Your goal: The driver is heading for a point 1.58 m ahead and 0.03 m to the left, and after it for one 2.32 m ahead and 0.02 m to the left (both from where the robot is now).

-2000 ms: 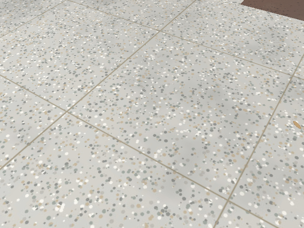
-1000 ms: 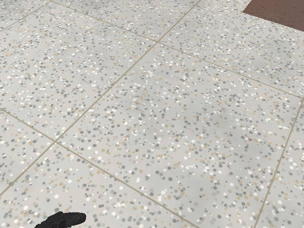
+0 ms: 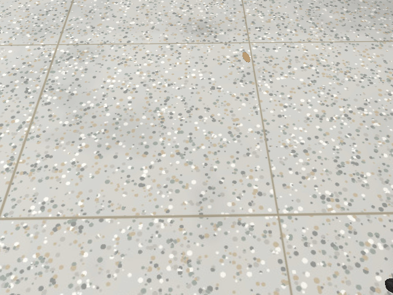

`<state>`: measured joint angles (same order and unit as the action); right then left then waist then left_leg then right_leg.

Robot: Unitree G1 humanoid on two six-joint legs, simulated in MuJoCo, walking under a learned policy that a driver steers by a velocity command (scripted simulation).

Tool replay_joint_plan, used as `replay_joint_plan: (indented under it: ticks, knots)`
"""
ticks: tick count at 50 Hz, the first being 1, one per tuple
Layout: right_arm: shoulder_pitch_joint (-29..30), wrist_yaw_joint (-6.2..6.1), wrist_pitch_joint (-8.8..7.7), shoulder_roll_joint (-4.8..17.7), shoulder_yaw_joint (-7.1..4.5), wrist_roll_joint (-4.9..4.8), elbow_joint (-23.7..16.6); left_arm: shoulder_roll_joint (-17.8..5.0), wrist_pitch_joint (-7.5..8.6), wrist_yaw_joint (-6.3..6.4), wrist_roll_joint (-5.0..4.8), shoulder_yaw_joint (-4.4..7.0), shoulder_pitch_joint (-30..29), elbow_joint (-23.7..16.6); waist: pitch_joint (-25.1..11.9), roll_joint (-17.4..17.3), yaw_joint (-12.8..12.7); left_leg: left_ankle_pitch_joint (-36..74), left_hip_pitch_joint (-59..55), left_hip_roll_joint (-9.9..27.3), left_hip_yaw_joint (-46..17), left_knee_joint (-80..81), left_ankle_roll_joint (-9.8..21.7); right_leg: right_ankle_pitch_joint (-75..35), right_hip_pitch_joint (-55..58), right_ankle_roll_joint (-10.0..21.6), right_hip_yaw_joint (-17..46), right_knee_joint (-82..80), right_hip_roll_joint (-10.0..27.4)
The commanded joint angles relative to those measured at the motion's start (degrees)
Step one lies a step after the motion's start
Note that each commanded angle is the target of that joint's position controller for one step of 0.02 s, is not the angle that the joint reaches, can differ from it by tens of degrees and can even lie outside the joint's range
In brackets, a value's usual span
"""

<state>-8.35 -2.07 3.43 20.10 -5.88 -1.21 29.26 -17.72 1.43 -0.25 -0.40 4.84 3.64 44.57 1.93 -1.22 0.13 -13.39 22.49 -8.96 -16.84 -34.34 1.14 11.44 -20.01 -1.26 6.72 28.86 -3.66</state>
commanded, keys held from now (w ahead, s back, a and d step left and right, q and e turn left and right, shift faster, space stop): q+shift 0.22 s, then shift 0.26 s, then w+shift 0.04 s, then w+e+shift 0.14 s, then e+shift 0.34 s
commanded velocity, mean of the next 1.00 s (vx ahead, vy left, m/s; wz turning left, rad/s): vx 0.15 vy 0.00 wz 0.17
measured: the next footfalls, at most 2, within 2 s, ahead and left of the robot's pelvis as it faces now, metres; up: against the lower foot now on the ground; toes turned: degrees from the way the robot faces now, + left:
left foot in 0.42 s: +0.01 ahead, +0.15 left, +0.00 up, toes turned +22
right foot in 0.96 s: +0.30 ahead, -0.06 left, +0.00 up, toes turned +3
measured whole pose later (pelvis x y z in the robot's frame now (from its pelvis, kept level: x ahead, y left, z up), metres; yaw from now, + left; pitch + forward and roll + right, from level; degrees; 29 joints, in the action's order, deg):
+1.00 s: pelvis +0.15 +0.01 -0.02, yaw +5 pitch +3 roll +2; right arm -12.2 -0.4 -2.2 17.5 -4.8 -0.1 40.1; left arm -19.2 -0.6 -2.1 -0.7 5.2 9.4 36.0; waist 3.8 -0.1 0.6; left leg -34.7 13.0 5.5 5.7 -56.0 -4.8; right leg 12.1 -31.8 4.5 -2.3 40.9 -0.3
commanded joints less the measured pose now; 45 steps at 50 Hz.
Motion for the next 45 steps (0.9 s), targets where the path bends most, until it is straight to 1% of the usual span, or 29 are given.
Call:
replay_joint_plan:
  ticks: [1, 2, 3, 4, 5, 7, 9, 12, 13, 15, 17, 19, 20, 21, 22, 23, 24, 25, 26, 27, 28, 30, 31, 33, 36, 38, 41, 43, 45]
  knots:
    - [-3.50, 0.37, -0.66, 3.42, -0.94, -0.36, -5.70, -13.20, -0.10, 0.53, 2.37, 3.34, 2.31, -3.02, -8.25, 17.92, 3.04, -23.33, 12.32, -1.49, 4.27, -16.91, 0.20, -10.26, 14.90, 12.92, 24.14, -13.74, 23.50]
    - [-4.35, 0.87, -1.41, 9.16, -2.42, 0.54, -4.93, -10.24, 0.25, 0.79, 2.89, 2.82, -0.30, -5.03, -6.17, 15.71, 2.91, -20.76, 15.73, 4.55, 5.30, -28.11, -2.11, -10.22, 12.30, 16.51, 25.79, -14.05, 27.31]
    - [-4.16, 1.13, -1.32, 11.35, -3.21, 0.19, -3.32, -6.97, 0.14, 1.48, 2.29, 1.99, -2.81, -6.36, -5.14, 11.20, 2.77, -16.14, 15.14, 6.69, 6.80, -32.06, -3.02, -7.95, 10.60, 14.88, 18.29, -12.93, 23.95]
    - [-4.49, 1.07, -0.84, 10.43, -3.15, 0.15, -2.12, -5.61, -0.26, 2.12, 1.58, 1.60, -4.22, -6.93, -3.97, 8.27, 2.73, -12.35, 15.02, 7.67, 7.90, -34.54, -3.84, -5.03, 9.75, 12.53, 12.08, -12.18, 19.69]
    - [-4.69, 1.13, -0.46, 8.89, -2.69, 0.34, -1.97, -5.48, -0.53, 2.76, 0.91, 1.41, -4.21, -7.08, -3.41, 7.52, 2.13, -9.35, 16.55, 8.45, 9.04, -37.71, -4.56, -5.31, 10.40, 11.87, 8.64, -12.01, 18.17]
    - [-2.78, 1.62, -0.31, 5.95, -1.43, -0.44, -3.01, -6.32, -1.02, 3.52, 1.05, 1.33, -1.67, -6.74, -2.46, 7.20, 0.35, -6.72, 18.02, 10.53, 12.98, -36.64, -5.60, -10.05, 11.68, 12.47, 2.51, -12.75, 17.03]
    - [0.58, 1.68, -0.47, 4.54, -0.67, -0.68, -4.45, -7.47, -1.45, 3.57, 1.57, 1.67, 2.07, -6.12, -3.57, 8.38, -2.34, -6.23, 19.70, 12.43, 14.87, -32.00, -6.65, -13.50, 16.72, 13.71, -0.01, -12.77, 18.24]
    - [2.43, 2.01, -0.63, 3.05, 0.13, -0.06, -5.38, -9.48, -1.91, 2.81, 1.50, 2.39, 4.20, -5.80, -5.82, 9.20, -3.90, -7.85, 16.29, 14.21, 15.91, -24.23, -7.11, -17.70, 19.55, 14.59, -3.20, -12.08, 20.23]
    - [2.48, 2.09, -0.70, 2.42, 0.44, 0.25, -5.46, -10.23, -2.04, 2.36, 1.30, 2.61, 4.04, -5.78, -6.38, 9.28, -3.73, -8.66, 13.13, 13.95, 16.61, -21.10, -6.75, -19.39, 18.48, 14.51, -4.55, -11.70, 20.41]
    - [0.99, 2.13, -0.60, 2.49, 0.46, 0.35, -4.57, -11.26, -2.10, 1.41, 0.69, 2.88, 2.88, -5.89, -7.19, 10.08, -2.71, -9.12, 6.28, 12.26, 18.80, -15.01, -5.83, -22.42, 15.83, 13.96, -7.13, -10.66, 20.34]
    - [0.16, 2.25, -0.25, 2.96, 0.21, 0.33, -3.94, -11.58, -1.76, 0.63, -0.45, 2.92, 3.00, -5.50, -7.26, 11.29, -2.15, -8.24, 2.43, 10.96, 19.59, -8.30, -4.54, -22.73, 15.96, 13.24, -7.47, -8.99, 21.14]
    - [-2.89, 2.50, 0.06, 2.84, -0.13, 0.36, -2.51, -11.17, -1.52, 0.30, -1.95, 2.65, 2.06, -5.04, -7.64, 11.05, 0.39, -1.33, -5.03, 9.42, 20.36, 4.62, -1.84, -21.41, 15.02, 10.70, -8.61, -4.61, 20.76]
    - [-5.36, 2.33, 0.06, 3.99, -0.69, 0.43, -1.31, -9.15, -1.32, 0.22, -2.35, 1.97, 3.65, -4.12, -8.22, 9.00, 1.38, 5.20, -12.78, 8.57, 19.77, 12.02, 0.19, -18.35, 11.17, 7.70, -10.62, -0.29, 19.20]
    - [-7.29, 1.73, -0.15, 7.49, -1.70, 0.35, -1.00, -5.62, -1.03, -0.09, -0.53, 0.77, 6.67, -3.56, -10.40, -0.28, 0.88, 22.62, -24.12, 14.65, 11.23, 13.01, 2.44, -5.57, 1.88, 2.72, -14.87, 9.23, 15.19]
    - [-6.37, 0.91, -0.51, 12.20, -1.81, 1.47, -2.87, -1.63, -0.68, -0.69, 3.10, -1.18, 6.78, -5.94, -11.50, -17.78, -1.03, 48.31, -31.35, 30.06, -6.66, 8.73, 10.75, 27.43, -14.37, -2.58, -15.96, 25.28, 8.71]
    - [-7.55, 1.61, -1.68, 10.33, -1.40, 3.15, -2.61, -6.31, -0.87, 0.09, 1.44, 0.37, 3.31, -6.20, -15.72, -12.42, 3.82, 43.85, -24.86, 33.87, -7.91, 10.55, 19.39, 28.64, -15.77, -3.61, -8.45, 35.12, 7.65]
    - [-5.93, 2.08, -2.67, 8.54, -0.70, 3.23, -1.52, -8.19, -1.37, 0.57, -0.39, 0.99, 1.61, -6.09, -12.12, -8.65, 3.27, 37.58, -21.65, 29.35, -2.59, 11.76, 17.58, 24.91, -15.78, -3.21, -6.66, 38.18, 8.38]
    - [-6.10, 1.91, -3.18, 7.10, -0.67, 1.50, 0.53, -7.82, -1.38, 0.50, -0.52, 1.05, 3.51, -5.47, -10.95, -7.80, 2.20, 15.25, -21.92, 25.11, -0.19, 14.34, 13.96, 19.67, -17.87, -2.29, -6.67, 36.17, 9.00]
    - [-7.06, 1.80, -3.45, 5.40, -0.12, 0.25, 1.65, -7.77, -1.22, 0.17, -0.20, 1.16, 3.78, -4.64, -9.59, -7.24, 2.61, -6.99, -20.97, 23.34, -0.68, 17.36, 11.97, 14.95, -18.97, -1.81, -6.81, 35.04, 9.64]
    - [-6.51, 1.68, -3.78, 5.32, 0.29, 0.00, 2.45, -7.55, -1.08, -0.36, -0.36, 1.15, 4.58, -4.30, -7.06, -9.43, 2.10, -18.57, -19.03, 22.94, -1.41, 21.03, 11.46, 9.92, -19.87, -1.60, -7.67, 34.86, 9.26]
    - [-5.92, 1.53, -4.36, 5.50, 0.49, 0.49, 2.47, -7.62, -0.76, -0.72, -0.93, 1.16, 4.65, -4.21, -4.79, -11.01, 1.83, -23.78, -17.93, 23.40, -2.67, 24.11, 11.31, 6.38, -21.06, -1.12, -7.66, 34.97, 9.10]
    - [-6.16, 1.17, -6.21, 4.91, 0.61, 1.74, 3.10, -7.23, 0.22, -0.97, -1.75, 1.09, 3.99, -4.36, -2.12, -9.40, 1.71, -22.68, -19.69, 24.72, -1.88, 26.85, 10.62, 0.88, -24.93, -0.01, -5.31, 32.66, 9.63]
    - [-7.21, 1.03, -7.10, 4.68, 0.53, 2.04, 3.73, -6.58, 0.62, -0.94, -1.85, 0.97, 3.45, -4.48, -1.53, -8.04, 2.08, -21.04, -21.27, 25.24, -0.42, 27.37, 10.01, -0.94, -26.87, 0.33, -3.76, 31.62, 9.36]
    - [-8.88, 0.78, -8.41, 4.49, 0.28, 2.06, 4.92, -5.44, 1.02, -0.86, -1.96, 0.86, 3.37, -4.80, -0.74, -6.69, 2.40, -18.55, -23.72, 26.26, 3.10, 28.19, 9.01, -3.36, -30.16, 0.34, -0.63, 30.50, 8.42]
    - [-6.86, 0.68, -8.89, 3.50, 0.36, 2.73, 5.85, -3.92, 0.65, -1.06, -0.86, 0.67, 4.89, -4.67, 1.52, -4.35, 1.28, -2.44, -21.12, 26.15, 12.45, 28.27, 8.54, -6.27, -27.22, -1.39, -0.85, 26.66, 8.77]
    - [-4.88, 0.58, -8.52, 4.29, 0.00, 2.78, 6.02, -3.10, 0.16, -1.65, -0.44, 0.35, 4.25, -5.89, 2.65, -4.17, 1.12, 5.61, -17.44, 25.72, 18.29, 27.33, 8.41, -8.06, -23.22, -2.73, -3.52, 23.55, 10.06]
    - [-4.19, 0.35, -7.52, 5.92, -0.80, 1.89, 6.81, -2.17, -0.46, -2.85, -0.47, -0.19, 2.20, -8.40, 3.77, -3.92, 2.04, 11.31, -14.46, 25.31, 24.12, 24.33, 7.30, -8.50, -17.64, -1.98, -7.15, 17.57, 10.68]
    - [-3.89, 0.28, -6.71, 6.75, -1.34, 0.93, 7.28, -2.98, -1.03, -3.53, -0.56, 0.11, 2.20, -9.79, 3.32, -4.11, 2.03, 14.65, -15.33, 25.80, 25.71, 20.53, 6.44, -5.51, -15.13, -0.39, -9.16, 15.10, 10.11]
    - [-2.43, 0.36, -5.97, 7.29, -1.84, -0.43, 7.18, -4.51, -1.69, -3.74, -0.63, 0.98, 5.13, -10.26, 0.91, -4.62, 0.28, 26.09, -16.68, 26.17, 26.97, 12.76, 5.09, -0.96, -10.46, 1.80, -11.93, 13.09, 7.60]
Velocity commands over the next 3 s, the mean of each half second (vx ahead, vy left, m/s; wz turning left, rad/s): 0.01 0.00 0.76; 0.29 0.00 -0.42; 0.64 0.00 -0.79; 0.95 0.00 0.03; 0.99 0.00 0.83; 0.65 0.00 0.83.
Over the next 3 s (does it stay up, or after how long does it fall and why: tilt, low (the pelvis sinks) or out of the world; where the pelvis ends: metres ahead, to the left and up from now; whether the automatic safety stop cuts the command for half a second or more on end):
stays up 1.65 -0.10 0.01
